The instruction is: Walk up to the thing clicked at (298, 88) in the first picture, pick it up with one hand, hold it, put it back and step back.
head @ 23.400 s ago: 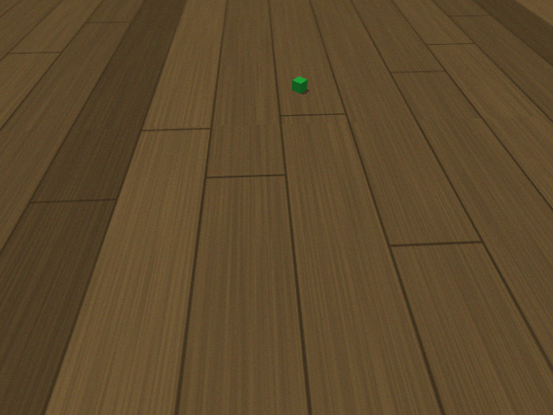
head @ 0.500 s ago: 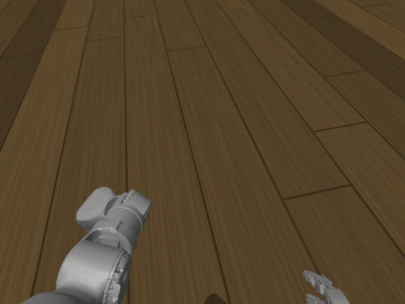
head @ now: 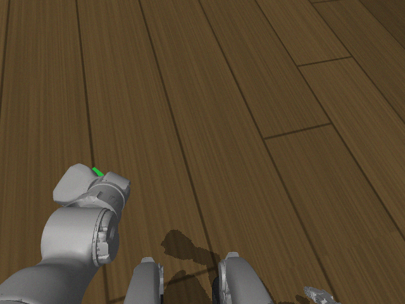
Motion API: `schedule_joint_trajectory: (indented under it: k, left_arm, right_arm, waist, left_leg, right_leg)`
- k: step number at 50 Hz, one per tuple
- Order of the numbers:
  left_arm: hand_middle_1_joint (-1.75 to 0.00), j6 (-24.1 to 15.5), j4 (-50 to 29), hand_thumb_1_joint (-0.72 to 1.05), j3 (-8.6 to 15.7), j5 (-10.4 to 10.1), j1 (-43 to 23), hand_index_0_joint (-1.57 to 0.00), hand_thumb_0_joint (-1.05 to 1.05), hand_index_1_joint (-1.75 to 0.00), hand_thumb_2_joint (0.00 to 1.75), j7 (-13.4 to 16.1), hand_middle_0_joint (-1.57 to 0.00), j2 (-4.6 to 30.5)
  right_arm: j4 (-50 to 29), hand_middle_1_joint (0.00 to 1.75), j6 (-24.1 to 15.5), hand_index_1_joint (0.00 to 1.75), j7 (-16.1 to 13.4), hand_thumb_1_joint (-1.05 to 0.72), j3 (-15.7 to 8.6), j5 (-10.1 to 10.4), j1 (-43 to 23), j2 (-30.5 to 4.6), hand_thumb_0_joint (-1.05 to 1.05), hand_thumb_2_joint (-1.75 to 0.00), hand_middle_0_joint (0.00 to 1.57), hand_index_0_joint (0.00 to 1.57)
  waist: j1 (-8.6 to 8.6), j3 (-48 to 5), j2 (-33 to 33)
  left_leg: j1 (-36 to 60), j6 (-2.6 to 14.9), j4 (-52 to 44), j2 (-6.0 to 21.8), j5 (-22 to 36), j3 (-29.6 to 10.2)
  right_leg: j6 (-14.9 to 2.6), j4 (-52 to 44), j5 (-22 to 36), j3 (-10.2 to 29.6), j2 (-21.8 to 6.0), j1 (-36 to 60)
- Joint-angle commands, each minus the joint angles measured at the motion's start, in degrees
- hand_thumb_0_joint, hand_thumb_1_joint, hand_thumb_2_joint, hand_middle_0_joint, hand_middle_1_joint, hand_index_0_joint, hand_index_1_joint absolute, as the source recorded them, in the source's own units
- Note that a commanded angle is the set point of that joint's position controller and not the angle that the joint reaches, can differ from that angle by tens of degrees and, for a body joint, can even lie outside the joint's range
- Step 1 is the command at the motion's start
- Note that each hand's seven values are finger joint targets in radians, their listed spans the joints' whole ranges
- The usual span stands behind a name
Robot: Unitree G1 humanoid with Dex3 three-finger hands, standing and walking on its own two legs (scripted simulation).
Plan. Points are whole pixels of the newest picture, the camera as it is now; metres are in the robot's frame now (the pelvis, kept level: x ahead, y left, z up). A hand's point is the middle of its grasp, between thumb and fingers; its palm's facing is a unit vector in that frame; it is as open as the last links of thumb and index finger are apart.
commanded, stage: crouch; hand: left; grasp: from above
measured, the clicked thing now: (96, 193) +0.37 +0.24 -0.15
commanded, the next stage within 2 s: lower in 1.48 s
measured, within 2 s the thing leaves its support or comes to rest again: neither
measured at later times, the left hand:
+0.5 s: hand (117, 200) +0.40 +0.24 -0.32, palm faces -0.11 -0.43 -0.90, open 9.7 cm
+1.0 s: hand (129, 206) +0.41 +0.22 -0.43, palm faces -0.12 -0.44 -0.89, open 9.7 cm
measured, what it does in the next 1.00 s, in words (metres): lowers itself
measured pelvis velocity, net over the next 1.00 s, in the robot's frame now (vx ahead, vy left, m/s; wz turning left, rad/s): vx -0.06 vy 0.01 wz -0.04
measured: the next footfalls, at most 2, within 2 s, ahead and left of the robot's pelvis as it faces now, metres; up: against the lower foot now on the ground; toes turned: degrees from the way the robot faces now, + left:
none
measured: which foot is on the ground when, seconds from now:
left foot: down 0.00-1.00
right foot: down 0.00-1.00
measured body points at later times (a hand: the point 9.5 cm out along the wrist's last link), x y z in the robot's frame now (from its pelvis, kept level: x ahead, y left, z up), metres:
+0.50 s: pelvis -0.05 +0.01 -0.19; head +0.16 +0.03 +0.21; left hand +0.41 +0.25 -0.26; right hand -0.02 -0.25 -0.32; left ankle +0.02 +0.14 -0.63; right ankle +0.04 -0.11 -0.63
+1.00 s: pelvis -0.06 +0.01 -0.29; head +0.18 +0.01 +0.09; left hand +0.42 +0.24 -0.38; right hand -0.05 -0.27 -0.42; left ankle +0.02 +0.14 -0.63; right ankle +0.04 -0.11 -0.63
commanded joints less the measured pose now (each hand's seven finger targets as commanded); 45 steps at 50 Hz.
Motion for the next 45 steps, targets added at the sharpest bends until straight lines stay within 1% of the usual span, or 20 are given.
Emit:
schedule_joint_trajectory:
  k: [1, 4, 5, 7, 9, 12, 15, 18, 25, 28, 29, 32, 33, 36, 37, 39, 40, 41, 43, 45]
  left_arm:
    - [-0.55, -3.21, -6.33, 0.63, -1.40, 3.55, -23.15, -1.05, 0.00, -0.58, 0.73, 3.49, -1.08, 7.90]
    - [-0.56, -6.20, -8.46, 0.67, -0.65, 4.78, -27.24, -1.09, 0.00, -0.58, 0.71, 2.33, -1.11, 12.88]
    - [-0.52, -7.10, -9.11, 0.68, -0.67, 4.87, -28.78, -1.11, 0.00, -0.54, 0.69, 2.04, -1.13, 12.94]
    - [-0.52, -8.63, -10.54, 0.70, -0.52, 5.10, -31.11, -1.12, 0.00, -0.54, 0.65, 1.74, -1.14, 15.68]
    - [-0.48, -9.59, -10.95, 0.68, -0.55, 6.14, -33.38, -1.11, 0.00, -0.49, 0.57, 1.54, -1.12, 18.16]
    - [-0.43, -10.07, -12.74, 0.70, 0.31, 7.97, -37.37, -1.14, 0.00, -0.45, 0.55, 1.41, -1.15, 22.76]
    - [-0.38, -9.58, -10.59, 0.69, 0.55, 7.81, -38.38, -1.13, 0.00, -0.40, 0.51, 1.12, -1.15, 22.63]
    - [-0.34, -8.96, -7.75, 0.66, 1.39, 5.79, -37.35, -1.11, 0.00, -0.37, 0.53, 0.61, -1.14, 21.52]
    - [-0.35, -8.07, 0.91, 0.68, 4.58, 3.37, -35.63, -1.13, 0.00, -0.39, 0.62, 0.55, -1.17, 21.57]
    - [-0.38, -8.32, 1.88, 0.74, 5.62, 3.77, -36.98, -1.16, 0.00, -0.41, 0.60, -0.07, -1.19, 23.43]
    - [-0.37, -8.44, 2.07, 0.73, 5.87, 4.12, -36.83, -1.16, 0.00, -0.41, 0.60, 0.07, -1.19, 23.85]
    - [-0.43, -8.31, 1.39, 0.74, 5.65, 6.69, -37.74, -1.16, 0.00, -0.46, 0.60, -0.07, -1.18, 26.14]
    - [-0.44, -8.61, -1.40, 0.74, 5.88, 7.42, -39.89, -1.16, 0.00, -0.46, 0.60, -0.11, -1.18, 27.27]
    - [-0.46, -8.64, -1.12, 0.72, 5.98, 9.17, -40.70, -1.14, 0.00, -0.47, 0.57, 0.31, -1.15, 28.34]
    - [-0.43, -9.01, -2.81, 0.74, 6.79, 9.05, -41.15, -1.16, 0.00, -0.45, 0.57, 0.48, -1.18, 29.28]
    - [-0.46, -9.29, -2.64, 0.75, 7.19, 8.22, -41.78, -1.17, 0.00, -0.48, 0.60, 0.80, -1.18, 28.79]
    - [-0.46, -9.26, -3.85, 0.76, 7.92, 8.09, -43.25, -1.17, 0.00, -0.48, 0.63, 0.99, -1.19, 29.67]
    - [-0.47, -9.03, -1.01, 0.78, 7.57, 7.35, -41.44, -1.18, 0.00, -0.49, 0.61, 1.20, -1.20, 27.50]
    - [-0.46, -9.10, -2.59, 0.76, 8.70, 7.03, -44.21, -1.16, 0.00, -0.47, 0.58, 1.45, -1.17, 29.77]
    - [-0.42, -9.01, -0.30, 0.78, 9.19, 6.29, -43.60, -1.18, 0.00, -0.44, 0.59, 1.84, -1.20, 29.23]
  right_arm:
    - [-4.52, 0.30, -0.77, 0.30, 0.34, -0.87, -1.31, 0.54, 1.76, -8.49, 0.00, -0.89, 0.20, 0.20]
    - [-4.01, 0.30, -0.40, 0.30, 0.05, -0.87, -1.22, 0.80, 3.04, -9.24, 0.00, -0.89, 0.20, 0.20]
    - [-3.46, 0.30, -0.34, 0.30, -0.16, -0.87, -1.75, 0.84, 3.55, -9.62, 0.00, -0.89, 0.20, 0.20]
    - [-2.69, 0.30, -0.29, 0.30, -0.58, -0.88, -1.35, 0.51, 3.71, -9.75, 0.00, -0.89, 0.20, 0.20]
    - [-2.20, 0.30, 0.05, 0.30, -0.90, -0.89, -0.73, 0.28, 4.57, -9.73, 0.00, -0.90, 0.20, 0.20]
    - [-1.48, 0.30, 0.36, 0.30, -1.53, -0.89, -0.15, -0.04, 5.12, -10.03, 0.00, -0.90, 0.20, 0.20]
    - [-0.95, 0.30, 0.38, 0.30, -1.70, -0.89, -0.18, -0.38, 5.15, -10.26, 0.00, -0.90, 0.20, 0.20]
    - [-0.70, 0.30, 0.17, 0.30, -1.26, -0.89, -0.46, -0.62, 5.70, -10.04, 0.00, -0.90, 0.20, 0.20]
    - [-0.20, 0.30, -0.44, 0.30, 0.68, -0.89, -0.96, -0.93, 7.44, -11.42, 0.00, -0.90, 0.20, 0.20]
    - [-0.42, 0.30, -0.54, 0.30, 1.59, -0.89, -0.79, -1.11, 8.28, -12.12, 0.00, -0.90, 0.20, 0.20]
    - [-0.55, 0.30, -0.37, 0.30, 1.90, -0.89, -0.75, -1.13, 8.87, -12.52, 0.00, -0.90, 0.20, 0.20]
    - [-1.12, 0.30, -0.13, 0.30, 2.57, -0.90, -0.71, -1.04, 9.50, -13.15, 0.00, -0.90, 0.20, 0.20]
    - [-1.24, 0.30, -0.12, 0.30, 2.74, -0.90, -0.96, -0.85, 9.94, -13.48, 0.00, -0.90, 0.20, 0.20]
    - [-1.80, 0.30, 0.13, 0.30, 3.54, -0.90, -1.16, -1.02, 10.50, -13.66, 0.00, -0.90, 0.20, 0.20]
    - [-1.75, 0.30, 0.08, 0.30, 3.68, -0.90, -1.66, -0.89, 10.78, -14.17, 0.00, -0.90, 0.20, 0.20]
    - [-2.04, 0.30, 0.11, 0.30, 4.39, -0.90, -1.75, -1.39, 11.59, -13.36, 0.00, -0.90, 0.20, 0.20]
    - [-1.97, 0.30, -0.13, 0.30, 4.74, -0.90, -2.03, -1.30, 12.01, -14.00, 0.00, -0.90, 0.20, 0.20]
    - [-1.94, 0.30, -0.21, 0.30, 5.16, -0.90, -2.05, -1.71, 11.96, -13.55, 0.00, -0.90, 0.20, 0.20]
    - [-1.61, 0.30, -0.22, 0.30, 5.33, -0.90, -2.35, -1.67, 12.57, -14.09, 0.00, -0.90, 0.20, 0.20]
    - [-1.06, 0.30, -0.31, 0.30, 5.68, -0.90, -2.73, -1.77, 11.70, -14.70, 0.00, -0.90, 0.20, 0.20]
  waist:
    - [-1.59, -28.83, 5.32]
    - [-2.75, -34.79, 5.10]
    - [-3.44, -36.61, 5.51]
    - [-3.49, -38.61, 8.60]
    - [-4.38, -41.30, 9.66]
    - [-5.01, -44.44, 13.58]
    - [-6.08, -45.15, 15.78]
    - [-6.82, -43.86, 16.02]
    - [-8.87, -37.88, 13.71]
    - [-9.88, -36.66, 13.06]
    - [-9.41, -37.03, 13.25]
    - [-9.15, -39.21, 15.31]
    - [-8.74, -41.15, 17.96]
    - [-9.51, -42.01, 18.40]
    - [-8.88, -44.20, 19.07]
    - [-9.60, -44.63, 17.34]
    - [-9.47, -45.66, 18.92]
    - [-10.07, -43.68, 17.05]
    - [-10.43, -44.85, 17.05]
    - [-9.96, -43.31, 17.50]
  left_leg:
    - [2.87, -0.20, 2.87, -4.01, 14.11, 2.47]
    - [-2.58, 0.29, 8.57, -4.09, 10.04, 2.01]
    - [-2.62, -0.05, 9.95, -3.72, 9.65, 1.79]
    - [-3.84, -0.07, 12.22, -3.32, 7.07, 1.20]
    - [-5.51, -0.02, 14.72, -3.03, 5.59, 0.98]
    - [-7.26, -0.10, 17.71, -2.73, 3.62, 1.02]
    - [-9.63, 0.03, 20.32, -2.54, 1.83, 0.93]
    - [-12.64, 0.35, 23.30, -2.55, 0.69, 0.54]
    - [-22.05, 1.01, 30.43, -2.74, -0.05, -0.48]
    - [-26.01, 1.50, 34.03, -3.02, 0.94, -0.28]
    - [-26.85, 1.30, 34.57, -2.95, 2.00, 0.00]
    - [-28.02, 1.34, 36.83, -3.35, 3.48, 0.60]
    - [-26.76, 1.03, 37.42, -3.15, 4.47, 0.38]
    - [-28.91, 1.29, 40.34, -3.21, 4.20, 1.31]
    - [-28.67, 1.27, 40.84, -3.17, 4.65, 1.20]
    - [-31.23, 1.53, 42.89, -3.15, 4.89, 2.08]
    - [-29.51, 1.42, 43.14, -3.17, 5.47, 1.91]
    - [-31.48, 1.42, 43.58, -3.04, 4.21, 1.98]
    - [-32.09, 1.74, 44.94, -3.33, 2.72, 2.20]
    - [-33.70, 1.88, 45.67, -3.15, 1.26, 2.32]
  right_leg:
    - [-0.72, 0.70, 16.52, -0.27, 1.96, 5.63]
    - [-0.26, 4.46, 11.25, 0.24, 1.81, 1.01]
    - [-0.21, 6.13, 10.38, -0.29, 1.88, -0.41]
    - [-0.54, 9.27, 6.45, -1.25, 1.68, -5.20]
    - [-0.48, 11.52, 4.30, -1.54, 1.56, -7.57]
    - [-0.62, 15.04, 2.86, -1.96, 1.09, -11.75]
    - [-0.63, 17.89, 1.58, -2.42, 0.87, -15.36]
    - [-0.44, 20.85, 0.75, -2.81, 0.48, -19.96]
    - [0.01, 27.53, 1.05, -3.61, 0.32, -29.95]
    - [0.22, 30.47, 2.66, -3.50, 0.28, -32.16]
    - [0.22, 31.68, 3.92, -3.66, 0.38, -31.43]
    - [0.09, 34.19, 5.90, -3.55, 0.48, -31.11]
    - [-0.05, 35.63, 6.86, -3.70, 0.35, -31.93]
    - [0.21, 37.42, 7.27, -3.61, 0.66, -31.90]
    - [0.18, 38.36, 7.59, -3.71, 0.47, -31.81]
    - [0.77, 39.09, 8.56, -3.25, 0.59, -29.68]
    - [0.47, 39.91, 8.78, -3.64, 0.35, -30.73]
    - [0.73, 39.95, 7.54, -3.83, 0.54, -30.78]
    - [0.91, 39.78, 5.58, -3.43, 0.50, -31.80]
    - [0.72, 40.51, 3.82, -3.84, 0.61, -33.73]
